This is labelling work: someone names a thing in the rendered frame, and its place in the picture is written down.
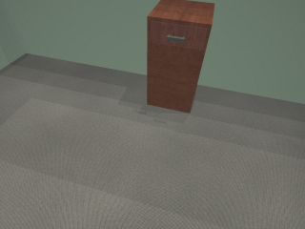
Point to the handle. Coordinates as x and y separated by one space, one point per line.
175 38

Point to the drawer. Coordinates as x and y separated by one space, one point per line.
194 36

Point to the cabinet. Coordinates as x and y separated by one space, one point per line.
173 71

